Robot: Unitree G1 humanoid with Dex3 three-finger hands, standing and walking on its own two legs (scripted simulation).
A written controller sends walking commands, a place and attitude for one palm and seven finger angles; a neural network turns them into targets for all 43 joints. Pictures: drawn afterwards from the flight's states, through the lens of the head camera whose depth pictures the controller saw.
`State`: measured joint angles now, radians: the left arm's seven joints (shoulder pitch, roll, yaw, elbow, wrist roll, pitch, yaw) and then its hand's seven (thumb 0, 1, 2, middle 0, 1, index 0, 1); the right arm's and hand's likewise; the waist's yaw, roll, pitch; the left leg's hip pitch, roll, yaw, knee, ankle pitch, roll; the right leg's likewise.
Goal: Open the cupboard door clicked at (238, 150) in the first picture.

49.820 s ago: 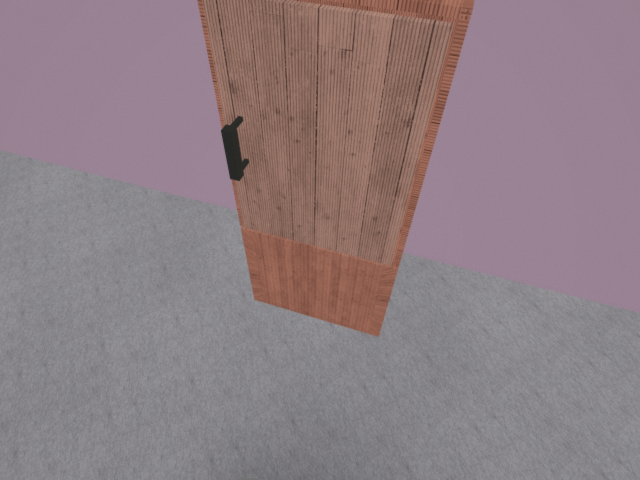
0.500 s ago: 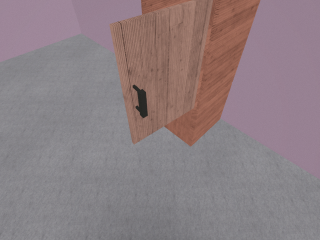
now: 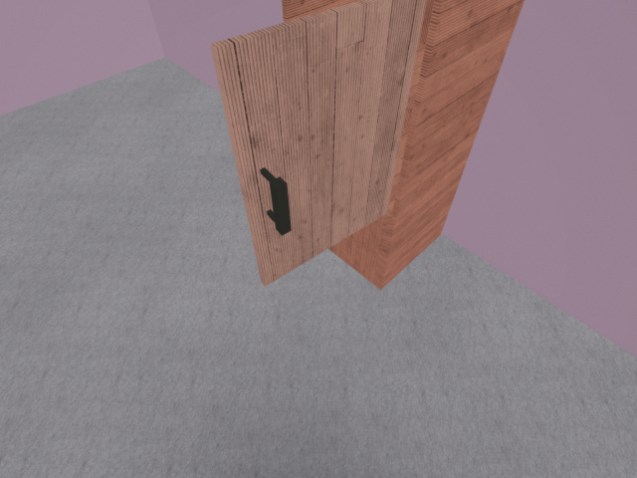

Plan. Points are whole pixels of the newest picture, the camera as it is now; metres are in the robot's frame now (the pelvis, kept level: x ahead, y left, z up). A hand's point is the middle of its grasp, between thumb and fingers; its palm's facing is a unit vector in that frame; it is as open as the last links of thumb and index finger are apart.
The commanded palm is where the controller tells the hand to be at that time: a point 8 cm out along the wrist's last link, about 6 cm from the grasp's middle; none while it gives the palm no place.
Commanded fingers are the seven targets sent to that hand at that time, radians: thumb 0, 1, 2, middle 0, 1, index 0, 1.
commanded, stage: look to check the result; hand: left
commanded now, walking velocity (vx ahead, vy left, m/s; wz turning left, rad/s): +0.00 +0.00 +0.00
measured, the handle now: (274, 201) +0.60 +0.12 -0.05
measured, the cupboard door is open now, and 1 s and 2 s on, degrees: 83 83 83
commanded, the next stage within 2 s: stand and wait in 0.10 s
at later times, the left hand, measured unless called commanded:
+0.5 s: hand out of the picture +0.01 +0.17 -0.17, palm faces +0.03 -0.98 -0.22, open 7.4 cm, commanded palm none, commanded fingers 0.00 0.90 0.90 -0.20 -0.30 -0.20 -0.30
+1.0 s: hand out of the picture +0.00 +0.16 -0.17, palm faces +0.03 -0.98 -0.21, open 7.4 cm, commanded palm none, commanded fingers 0.00 0.90 0.90 -0.20 -0.30 -0.20 -0.30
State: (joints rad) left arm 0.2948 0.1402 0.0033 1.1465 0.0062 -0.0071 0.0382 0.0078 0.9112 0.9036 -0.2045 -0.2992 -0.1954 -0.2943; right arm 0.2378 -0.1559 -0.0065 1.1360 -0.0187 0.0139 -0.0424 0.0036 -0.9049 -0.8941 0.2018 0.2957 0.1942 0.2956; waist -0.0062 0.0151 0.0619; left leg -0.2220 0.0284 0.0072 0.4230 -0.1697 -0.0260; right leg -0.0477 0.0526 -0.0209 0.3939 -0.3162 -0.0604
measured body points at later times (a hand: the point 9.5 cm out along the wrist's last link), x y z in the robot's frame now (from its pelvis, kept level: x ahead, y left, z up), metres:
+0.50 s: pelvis +0.01 -0.01 +0.00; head +0.03 -0.02 +0.45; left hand +0.01 +0.22 -0.16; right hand +0.02 -0.23 -0.17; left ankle +0.04 +0.14 -0.74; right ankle -0.06 -0.08 -0.74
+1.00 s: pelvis +0.02 -0.01 +0.00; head +0.03 -0.02 +0.45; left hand +0.00 +0.21 -0.16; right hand +0.02 -0.23 -0.17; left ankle +0.04 +0.14 -0.74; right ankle -0.06 -0.08 -0.74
